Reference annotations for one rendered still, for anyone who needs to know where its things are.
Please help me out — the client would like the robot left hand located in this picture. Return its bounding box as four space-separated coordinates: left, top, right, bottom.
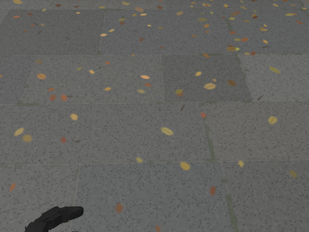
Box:
24 206 84 232

